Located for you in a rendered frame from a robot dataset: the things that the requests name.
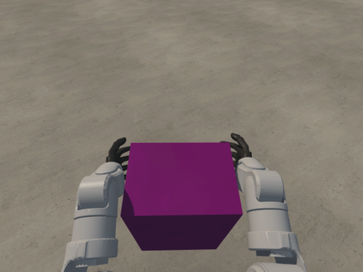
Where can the carton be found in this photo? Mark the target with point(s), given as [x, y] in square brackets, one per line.
[180, 196]

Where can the robot right hand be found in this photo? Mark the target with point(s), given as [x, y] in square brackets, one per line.
[241, 148]

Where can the robot right forearm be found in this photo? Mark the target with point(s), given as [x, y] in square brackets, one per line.
[268, 220]

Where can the robot left hand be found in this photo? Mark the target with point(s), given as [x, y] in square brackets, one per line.
[115, 152]

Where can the robot left forearm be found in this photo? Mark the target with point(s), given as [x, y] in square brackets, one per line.
[93, 239]

